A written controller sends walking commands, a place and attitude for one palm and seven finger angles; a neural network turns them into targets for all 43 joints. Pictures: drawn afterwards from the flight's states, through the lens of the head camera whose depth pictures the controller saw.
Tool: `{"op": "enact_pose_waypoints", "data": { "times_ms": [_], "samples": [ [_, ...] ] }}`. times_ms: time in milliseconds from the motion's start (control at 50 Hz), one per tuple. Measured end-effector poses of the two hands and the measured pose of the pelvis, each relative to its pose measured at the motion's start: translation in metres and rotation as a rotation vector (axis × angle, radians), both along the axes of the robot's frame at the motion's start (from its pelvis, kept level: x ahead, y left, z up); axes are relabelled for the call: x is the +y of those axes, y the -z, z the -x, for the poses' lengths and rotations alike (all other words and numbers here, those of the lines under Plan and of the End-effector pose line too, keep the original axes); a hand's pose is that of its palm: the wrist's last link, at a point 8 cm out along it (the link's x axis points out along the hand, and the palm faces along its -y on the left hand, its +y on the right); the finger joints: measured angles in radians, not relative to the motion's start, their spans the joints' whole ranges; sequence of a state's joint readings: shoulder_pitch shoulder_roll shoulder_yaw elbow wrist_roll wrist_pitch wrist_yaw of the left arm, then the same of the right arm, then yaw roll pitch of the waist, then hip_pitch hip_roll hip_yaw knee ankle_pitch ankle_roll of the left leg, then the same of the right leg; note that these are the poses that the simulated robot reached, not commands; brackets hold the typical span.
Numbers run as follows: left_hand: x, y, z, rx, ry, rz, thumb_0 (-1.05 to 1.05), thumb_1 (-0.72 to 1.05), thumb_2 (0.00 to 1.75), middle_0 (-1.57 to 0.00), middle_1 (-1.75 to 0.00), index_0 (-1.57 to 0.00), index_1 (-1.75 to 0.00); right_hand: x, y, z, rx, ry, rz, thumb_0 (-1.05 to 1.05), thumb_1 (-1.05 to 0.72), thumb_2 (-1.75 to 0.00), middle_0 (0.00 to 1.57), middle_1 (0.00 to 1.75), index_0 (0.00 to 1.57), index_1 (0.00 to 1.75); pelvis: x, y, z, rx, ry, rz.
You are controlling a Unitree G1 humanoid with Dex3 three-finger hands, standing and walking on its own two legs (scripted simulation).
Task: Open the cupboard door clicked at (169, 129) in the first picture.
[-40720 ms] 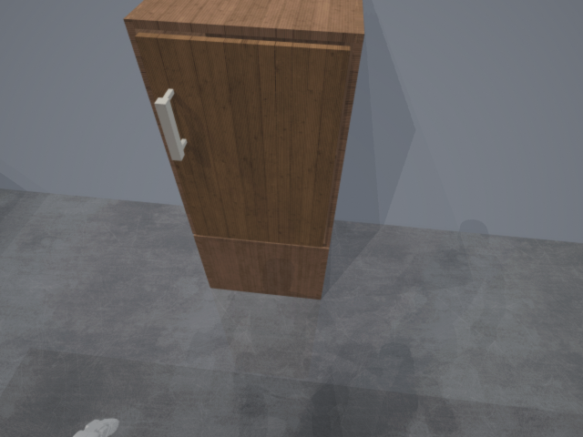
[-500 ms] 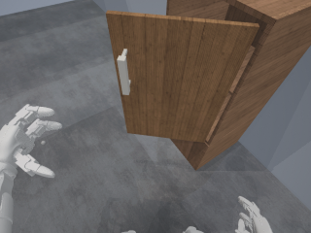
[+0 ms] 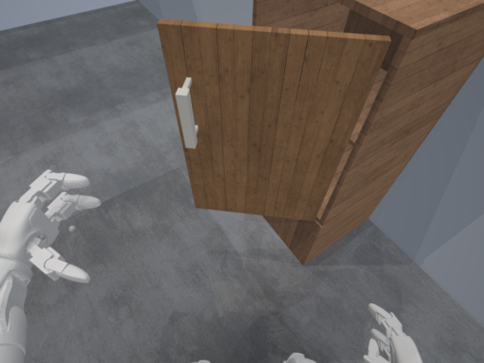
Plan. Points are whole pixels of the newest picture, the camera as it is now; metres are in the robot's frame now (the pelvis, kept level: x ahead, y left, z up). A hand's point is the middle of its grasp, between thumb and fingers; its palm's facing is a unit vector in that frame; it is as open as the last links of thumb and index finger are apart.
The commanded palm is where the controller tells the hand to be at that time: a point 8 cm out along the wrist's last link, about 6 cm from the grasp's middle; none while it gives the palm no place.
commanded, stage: move the hooked fingers beside the handle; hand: left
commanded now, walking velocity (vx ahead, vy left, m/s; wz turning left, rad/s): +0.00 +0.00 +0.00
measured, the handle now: (189, 114) +0.57 +0.15 +0.07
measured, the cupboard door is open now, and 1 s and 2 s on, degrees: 49 49 49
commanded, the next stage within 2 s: none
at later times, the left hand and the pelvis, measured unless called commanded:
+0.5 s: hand (101, 192) +0.36 +0.26 +0.08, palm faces -0.05 -1.00 -0.02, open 14.0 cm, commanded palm +0.34 +0.30 +0.08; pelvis +0.00 +0.00 +0.00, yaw -1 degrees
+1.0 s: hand (131, 159) +0.44 +0.23 +0.07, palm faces -0.08 -1.00 -0.01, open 14.0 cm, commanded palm +0.42 +0.28 +0.07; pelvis +0.00 +0.00 -0.01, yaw -1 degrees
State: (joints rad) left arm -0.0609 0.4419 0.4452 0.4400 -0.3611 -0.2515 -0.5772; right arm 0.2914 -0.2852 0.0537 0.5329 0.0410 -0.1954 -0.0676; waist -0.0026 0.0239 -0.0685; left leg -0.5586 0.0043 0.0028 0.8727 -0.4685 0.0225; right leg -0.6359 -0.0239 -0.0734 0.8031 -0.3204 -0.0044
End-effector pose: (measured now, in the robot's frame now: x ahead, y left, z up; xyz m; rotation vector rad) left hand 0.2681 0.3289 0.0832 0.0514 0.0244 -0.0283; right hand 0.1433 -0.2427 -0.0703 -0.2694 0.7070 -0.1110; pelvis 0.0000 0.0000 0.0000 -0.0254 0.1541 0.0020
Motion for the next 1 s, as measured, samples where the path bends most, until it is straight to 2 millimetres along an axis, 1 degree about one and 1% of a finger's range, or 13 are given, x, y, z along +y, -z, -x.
{"op": "enact_pose_waypoints", "data": {
  "times_ms": [120, 180, 260, 380, 500, 640, 1000],
  "samples": [
    [-0.002, 0.002, -0.003, 0.002, -0.001, 0.008, -0.01, -0.50, 0.30, -0.31, -1.20, -0.30, -1.20, -0.002, 0.002, -0.002, -0.001, -0.009, 0.007, 0.02, -0.90, -0.90, 0.20, 0.30, 0.20, 0.30, -0.002, 0.001, 0.002, 0.000, -0.006, 0.000],
    [-0.006, 0.003, -0.012, -0.004, 0.005, 0.016, -0.01, -0.50, 0.30, -0.31, -1.20, -0.30, -1.20, -0.004, 0.004, -0.001, 0.011, -0.007, 0.016, 0.02, -0.90, -0.90, 0.20, 0.30, 0.20, 0.30, -0.002, 0.002, 0.003, 0.003, -0.010, 0.000],
    [-0.013, 0.003, -0.028, -0.007, 0.023, 0.019, -0.01, -0.50, 0.30, -0.31, -1.20, -0.30, -1.20, -0.007, 0.006, 0.003, 0.030, 0.004, 0.025, 0.02, -0.90, -0.90, 0.20, 0.30, 0.20, 0.30, -0.003, 0.003, 0.004, 0.010, -0.008, -0.002],
    [-0.018, 0.003, -0.053, 0.000, 0.028, 0.023, -0.01, -0.50, 0.30, -0.31, -1.20, -0.30, -1.20, -0.013, 0.008, 0.017, 0.072, 0.038, 0.028, 0.02, -0.91, -0.90, 0.20, 0.30, 0.20, 0.30, -0.004, 0.003, 0.002, 0.026, 0.002, -0.005],
    [-0.019, 0.004, -0.070, 0.005, 0.025, 0.026, -0.01, -0.49, 0.30, -0.30, -1.20, -0.30, -1.20, -0.018, 0.014, 0.035, 0.138, 0.070, 0.030, 0.02, -0.91, -0.90, 0.20, 0.30, 0.20, 0.30, -0.004, 0.003, 0.000, 0.043, 0.011, -0.006],
    [-0.025, 0.008, -0.091, 0.006, 0.035, 0.034, -0.01, -0.49, 0.30, -0.30, -1.20, -0.30, -1.20, -0.021, 0.021, 0.053, 0.222, 0.099, 0.037, 0.02, -0.91, -0.90, 0.20, 0.30, 0.20, 0.30, -0.002, 0.004, -0.001, 0.063, 0.015, -0.006],
    [-0.042, 0.012, -0.152, 0.011, 0.054, 0.038, -0.01, -0.49, 0.30, -0.30, -1.20, -0.30, -1.20, -0.019, 0.031, 0.082, 0.361, 0.155, 0.036, 0.01, -0.91, -0.90, 0.20, 0.30, 0.20, 0.30, 0.004, 0.009, -0.003, 0.117, 0.025, -0.001]
  ]
}}
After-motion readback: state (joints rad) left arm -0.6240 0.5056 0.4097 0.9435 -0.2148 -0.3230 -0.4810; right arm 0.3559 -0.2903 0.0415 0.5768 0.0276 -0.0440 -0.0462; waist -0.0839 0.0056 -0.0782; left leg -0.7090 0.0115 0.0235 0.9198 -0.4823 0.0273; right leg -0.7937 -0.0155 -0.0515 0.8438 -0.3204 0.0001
